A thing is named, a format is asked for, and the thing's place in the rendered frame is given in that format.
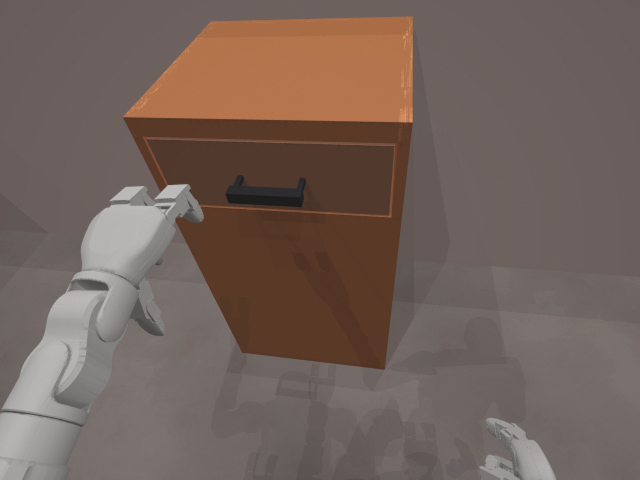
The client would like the right robot hand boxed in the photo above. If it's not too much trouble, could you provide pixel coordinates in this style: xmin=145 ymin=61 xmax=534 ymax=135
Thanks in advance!
xmin=479 ymin=418 xmax=556 ymax=480

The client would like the cabinet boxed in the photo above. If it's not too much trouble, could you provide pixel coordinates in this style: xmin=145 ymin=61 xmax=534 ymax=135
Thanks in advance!
xmin=123 ymin=16 xmax=413 ymax=370

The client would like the left robot hand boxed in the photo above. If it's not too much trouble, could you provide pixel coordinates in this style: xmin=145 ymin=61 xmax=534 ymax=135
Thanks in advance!
xmin=81 ymin=184 xmax=204 ymax=336

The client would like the left robot forearm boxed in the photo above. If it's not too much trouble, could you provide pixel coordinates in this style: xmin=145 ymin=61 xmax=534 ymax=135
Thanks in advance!
xmin=0 ymin=270 xmax=139 ymax=480

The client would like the drawer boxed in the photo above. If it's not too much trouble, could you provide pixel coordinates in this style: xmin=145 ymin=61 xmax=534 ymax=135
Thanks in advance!
xmin=146 ymin=137 xmax=395 ymax=215

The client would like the handle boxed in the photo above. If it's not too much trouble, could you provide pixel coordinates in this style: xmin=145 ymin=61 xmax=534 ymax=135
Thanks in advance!
xmin=225 ymin=175 xmax=306 ymax=207

